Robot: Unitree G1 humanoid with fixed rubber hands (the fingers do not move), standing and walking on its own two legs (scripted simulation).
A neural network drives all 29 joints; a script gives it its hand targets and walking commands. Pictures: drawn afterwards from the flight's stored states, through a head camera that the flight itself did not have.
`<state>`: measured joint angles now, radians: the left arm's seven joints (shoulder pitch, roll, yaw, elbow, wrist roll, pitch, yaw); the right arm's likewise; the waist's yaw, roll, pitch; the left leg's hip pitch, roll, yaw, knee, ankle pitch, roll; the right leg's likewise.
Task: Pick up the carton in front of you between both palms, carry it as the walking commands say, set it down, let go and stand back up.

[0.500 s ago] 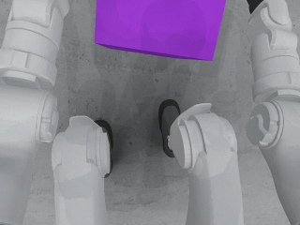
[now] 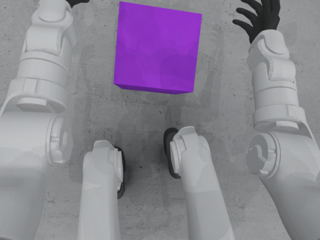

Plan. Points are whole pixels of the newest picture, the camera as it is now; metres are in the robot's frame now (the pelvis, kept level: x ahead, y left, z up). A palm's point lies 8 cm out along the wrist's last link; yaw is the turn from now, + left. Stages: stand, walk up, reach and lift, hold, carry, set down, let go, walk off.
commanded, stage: set down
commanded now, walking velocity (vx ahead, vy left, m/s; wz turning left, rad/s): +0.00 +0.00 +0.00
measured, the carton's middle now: (154, 58) +0.52 -0.08 -0.36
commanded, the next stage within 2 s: let go in 0.44 s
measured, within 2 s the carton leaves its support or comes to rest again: neither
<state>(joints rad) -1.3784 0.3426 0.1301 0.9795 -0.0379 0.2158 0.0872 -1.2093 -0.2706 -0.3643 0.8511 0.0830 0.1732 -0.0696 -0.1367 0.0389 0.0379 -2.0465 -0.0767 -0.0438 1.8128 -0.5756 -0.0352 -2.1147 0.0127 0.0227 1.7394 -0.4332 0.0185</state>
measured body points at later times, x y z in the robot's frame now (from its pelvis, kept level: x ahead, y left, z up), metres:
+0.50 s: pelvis +0.03 +0.00 +0.14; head +0.34 -0.02 +0.47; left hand +0.59 +0.11 +0.04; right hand +0.50 -0.29 +0.04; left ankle +0.08 +0.12 -0.45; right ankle +0.12 -0.12 -0.45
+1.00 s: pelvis +0.09 -0.02 +0.25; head +0.28 -0.03 +0.66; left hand +0.44 +0.15 +0.14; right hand +0.37 -0.28 +0.15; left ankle +0.08 +0.12 -0.45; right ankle +0.12 -0.12 -0.45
